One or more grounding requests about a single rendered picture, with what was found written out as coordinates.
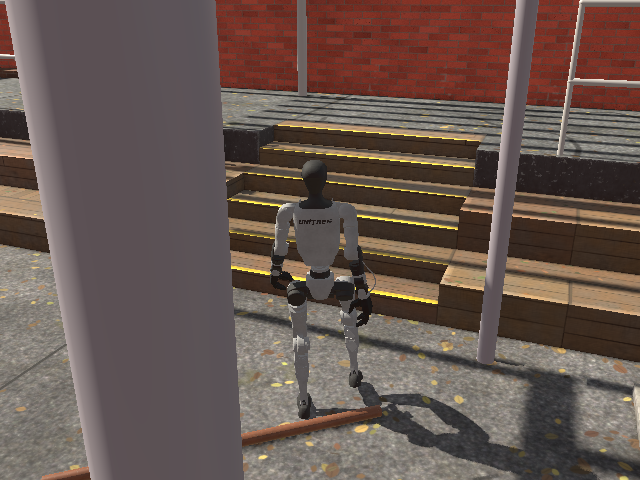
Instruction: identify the robot right forearm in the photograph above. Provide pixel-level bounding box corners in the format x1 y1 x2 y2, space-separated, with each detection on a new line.
349 245 370 300

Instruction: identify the robot right upper arm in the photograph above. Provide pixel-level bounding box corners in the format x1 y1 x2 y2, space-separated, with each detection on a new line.
337 202 359 260

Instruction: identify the robot left forearm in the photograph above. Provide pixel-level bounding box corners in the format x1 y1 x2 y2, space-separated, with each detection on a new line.
270 241 285 276

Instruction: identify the robot right hand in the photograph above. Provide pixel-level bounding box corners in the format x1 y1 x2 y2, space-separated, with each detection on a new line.
348 296 373 327

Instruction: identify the robot left thigh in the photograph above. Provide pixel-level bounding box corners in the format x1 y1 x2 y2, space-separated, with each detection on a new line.
287 280 310 355

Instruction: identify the robot left hand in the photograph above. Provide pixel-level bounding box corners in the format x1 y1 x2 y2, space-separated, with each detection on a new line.
270 271 293 290

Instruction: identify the robot left upper arm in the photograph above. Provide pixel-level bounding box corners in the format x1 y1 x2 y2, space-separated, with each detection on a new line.
274 203 296 256

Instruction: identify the left robot foot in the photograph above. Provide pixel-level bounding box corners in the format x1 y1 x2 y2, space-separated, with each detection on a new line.
297 393 311 419

